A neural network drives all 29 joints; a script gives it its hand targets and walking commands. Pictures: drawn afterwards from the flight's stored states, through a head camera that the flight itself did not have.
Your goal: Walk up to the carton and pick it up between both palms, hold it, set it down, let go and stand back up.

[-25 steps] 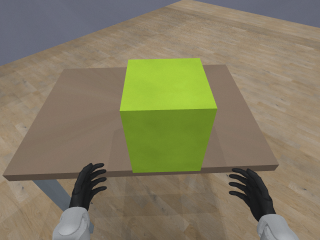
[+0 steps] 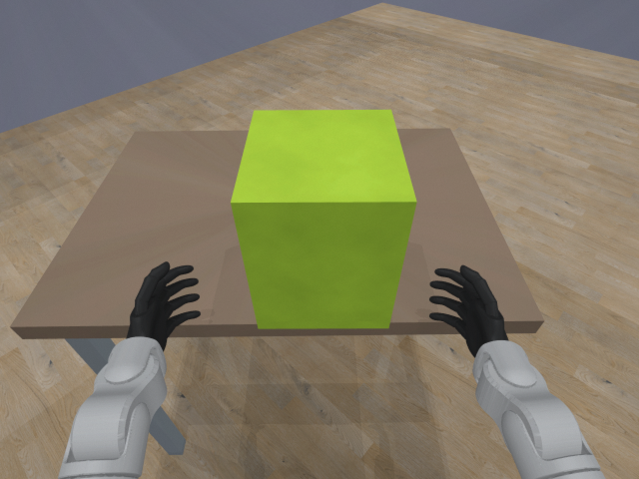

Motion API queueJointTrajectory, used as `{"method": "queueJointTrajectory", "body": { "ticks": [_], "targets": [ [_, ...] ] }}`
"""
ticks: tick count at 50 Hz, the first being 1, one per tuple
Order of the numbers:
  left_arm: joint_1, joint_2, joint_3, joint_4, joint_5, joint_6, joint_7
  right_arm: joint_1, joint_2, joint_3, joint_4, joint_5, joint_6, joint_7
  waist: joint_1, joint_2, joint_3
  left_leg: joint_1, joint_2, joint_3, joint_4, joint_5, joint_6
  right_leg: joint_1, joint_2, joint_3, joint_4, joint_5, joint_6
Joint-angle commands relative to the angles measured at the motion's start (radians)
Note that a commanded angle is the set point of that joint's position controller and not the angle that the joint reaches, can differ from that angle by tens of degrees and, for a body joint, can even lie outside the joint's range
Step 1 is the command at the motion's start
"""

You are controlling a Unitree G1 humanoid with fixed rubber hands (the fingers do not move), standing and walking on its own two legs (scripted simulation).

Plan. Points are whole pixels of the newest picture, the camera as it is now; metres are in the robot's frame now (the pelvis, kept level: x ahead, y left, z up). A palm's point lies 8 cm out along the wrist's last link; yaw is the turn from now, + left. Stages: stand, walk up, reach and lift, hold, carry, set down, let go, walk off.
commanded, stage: reach and lift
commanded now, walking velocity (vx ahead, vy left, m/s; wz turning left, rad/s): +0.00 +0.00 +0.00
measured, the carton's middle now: (323, 222) +0.46 +0.04 +0.08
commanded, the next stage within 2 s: none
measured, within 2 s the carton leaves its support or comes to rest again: neither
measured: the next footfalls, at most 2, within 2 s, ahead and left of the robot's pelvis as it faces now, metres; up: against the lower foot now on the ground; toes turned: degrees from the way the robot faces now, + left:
none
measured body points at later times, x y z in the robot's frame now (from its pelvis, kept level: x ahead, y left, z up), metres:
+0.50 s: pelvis -0.02 +0.02 +0.00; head -0.01 +0.03 +0.45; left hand +0.35 +0.25 +0.14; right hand +0.39 -0.15 +0.14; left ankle +0.02 +0.14 -0.75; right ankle -0.05 -0.06 -0.75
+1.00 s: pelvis -0.02 +0.03 +0.00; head +0.03 +0.03 +0.45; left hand +0.41 +0.26 +0.17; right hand +0.46 -0.14 +0.18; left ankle +0.02 +0.14 -0.75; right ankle -0.05 -0.06 -0.75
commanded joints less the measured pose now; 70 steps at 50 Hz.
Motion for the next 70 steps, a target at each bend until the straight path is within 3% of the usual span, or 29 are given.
{"method": "queueJointTrajectory", "body": {
  "ticks": [1,6,13,19,26,32,46,53,65,70],
  "targets": [
    [-0.397,0.151,0.078,-0.160,-0.005,-0.022,-0.001,-0.436,-0.115,-0.098,-0.164,-0.015,-0.030,-0.009,-0.009,-0.004,-0.256,0.153,0.015,-0.026,0.039,0.229,0.081,-0.012,-0.117,0.097,-0.034,0.375,0.127],
    [-0.530,0.157,0.093,-0.025,-0.001,0.060,-0.009,-0.589,-0.120,-0.109,-0.009,-0.012,0.034,-0.005,-0.009,-0.013,-0.234,0.141,0.017,-0.026,0.030,0.168,0.081,-0.035,-0.107,0.088,-0.046,0.307,0.134],
    [-0.755,0.179,0.103,-0.058,0.012,0.087,0.024,-0.832,-0.163,-0.128,0.049,0.019,0.041,0.014,0.010,0.035,-0.430,0.253,0.010,-0.035,0.058,0.309,0.064,-0.050,-0.081,0.075,-0.037,0.379,0.107],
    [-0.878,0.193,0.094,-0.077,0.009,0.137,0.063,-0.979,-0.231,-0.165,0.105,0.027,0.066,0.036,0.002,0.060,-0.540,0.356,0.009,-0.036,0.089,0.355,0.044,-0.130,-0.065,0.048,-0.051,0.333,0.079],
    [-1.007,0.196,0.080,0.007,0.004,0.253,0.072,-1.114,-0.279,-0.194,0.271,0.022,0.142,0.054,-0.007,0.072,-0.504,0.411,0.013,-0.039,0.104,0.359,0.021,-0.230,-0.051,0.021,-0.085,0.281,0.075],
    [-1.112,0.224,0.063,0.117,-0.021,0.287,0.065,-1.259,-0.313,-0.182,0.377,0.037,0.169,0.071,-0.002,0.049,-0.517,0.418,0.016,-0.054,0.104,0.397,0.013,-0.240,-0.040,0.010,-0.092,0.323,0.089],
    [-1.383,0.313,0.042,0.301,-0.055,0.194,0.094,-1.545,-0.359,-0.169,0.535,0.037,0.131,0.104,0.037,0.057,-0.737,0.421,0.022,-0.058,0.132,0.456,0.018,-0.305,-0.036,0.001,-0.092,0.335,0.087],
    [-1.464,0.350,0.046,0.375,-0.061,0.160,0.087,-1.636,-0.368,-0.168,0.605,0.013,0.128,0.097,0.029,0.045,-0.856,0.397,0.012,-0.059,0.139,0.512,0.020,-0.296,-0.032,-0.008,-0.072,0.434,0.107],
    [-1.520,0.374,0.036,0.570,-0.066,0.087,0.020,-1.690,-0.308,-0.139,0.740,-0.003,0.110,0.077,0.005,0.040,-0.859,0.303,-0.010,-0.066,0.096,0.553,0.015,-0.208,-0.040,-0.010,-0.075,0.618,0.138],
    [-1.503,0.370,0.045,0.642,-0.041,0.026,-0.013,-1.668,-0.281,-0.129,0.743,0.000,0.074,0.073,0.002,0.049,-0.841,0.289,-0.014,-0.063,0.058,0.561,0.009,-0.167,-0.043,-0.007,-0.093,0.675,0.146]
  ]
}}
